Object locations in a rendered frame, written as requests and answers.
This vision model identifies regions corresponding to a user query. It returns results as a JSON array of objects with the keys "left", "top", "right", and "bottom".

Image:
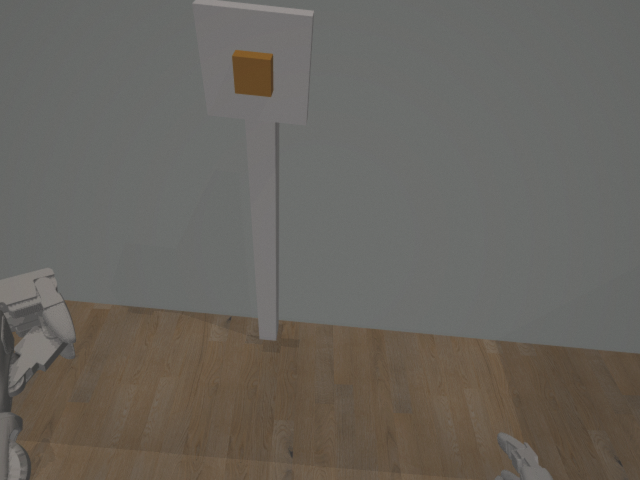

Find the robot right hand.
[{"left": 495, "top": 432, "right": 553, "bottom": 480}]

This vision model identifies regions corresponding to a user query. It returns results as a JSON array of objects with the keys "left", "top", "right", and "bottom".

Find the robot left hand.
[{"left": 0, "top": 268, "right": 76, "bottom": 413}]

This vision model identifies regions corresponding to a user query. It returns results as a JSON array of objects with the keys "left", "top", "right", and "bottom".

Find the left robot forearm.
[{"left": 0, "top": 412, "right": 31, "bottom": 480}]

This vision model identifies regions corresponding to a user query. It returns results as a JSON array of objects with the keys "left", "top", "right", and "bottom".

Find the button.
[{"left": 232, "top": 50, "right": 273, "bottom": 97}]

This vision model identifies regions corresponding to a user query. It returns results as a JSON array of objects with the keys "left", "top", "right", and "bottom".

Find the panel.
[{"left": 192, "top": 0, "right": 314, "bottom": 341}]

